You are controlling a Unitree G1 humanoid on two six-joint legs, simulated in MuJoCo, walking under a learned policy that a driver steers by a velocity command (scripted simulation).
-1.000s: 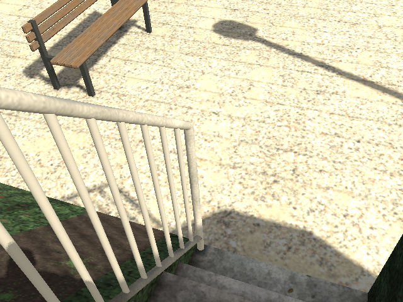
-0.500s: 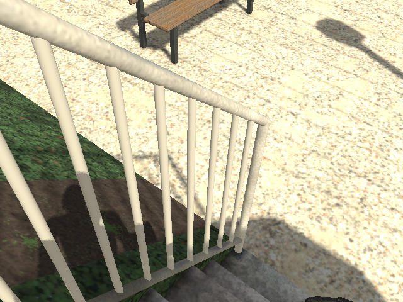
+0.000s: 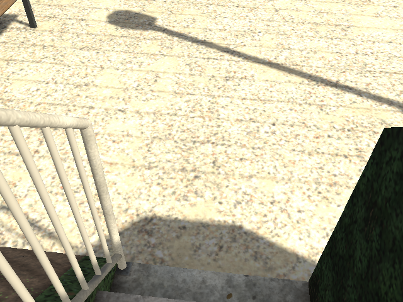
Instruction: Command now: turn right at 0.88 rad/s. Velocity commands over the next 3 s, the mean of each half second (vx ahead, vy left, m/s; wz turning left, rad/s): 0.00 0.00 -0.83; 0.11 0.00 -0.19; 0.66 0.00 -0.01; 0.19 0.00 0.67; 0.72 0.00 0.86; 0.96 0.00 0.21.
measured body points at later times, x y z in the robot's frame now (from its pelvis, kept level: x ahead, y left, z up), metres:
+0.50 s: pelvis +0.02 -0.08 -0.02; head +0.01 -0.09 +0.43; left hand +0.10 +0.15 -0.15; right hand +0.11 -0.34 -0.10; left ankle +0.13 +0.02 -0.56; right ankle +0.01 -0.17 -0.72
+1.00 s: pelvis +0.06 +0.01 -0.01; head +0.06 +0.02 +0.44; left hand +0.28 +0.15 -0.13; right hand -0.10 -0.22 -0.14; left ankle +0.06 +0.08 -0.72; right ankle +0.09 -0.18 -0.52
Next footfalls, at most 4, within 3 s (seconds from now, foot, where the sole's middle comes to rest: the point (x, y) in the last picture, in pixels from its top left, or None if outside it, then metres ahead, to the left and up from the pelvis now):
0.08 right None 0.05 -0.17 -0.76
0.70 left None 0.09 0.06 -0.76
1.42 right None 0.24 -0.25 -0.95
1.82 left None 0.51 -0.13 -1.18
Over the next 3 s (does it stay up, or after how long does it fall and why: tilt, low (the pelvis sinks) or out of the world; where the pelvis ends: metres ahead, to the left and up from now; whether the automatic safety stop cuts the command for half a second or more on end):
stays up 0.80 -0.25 -0.72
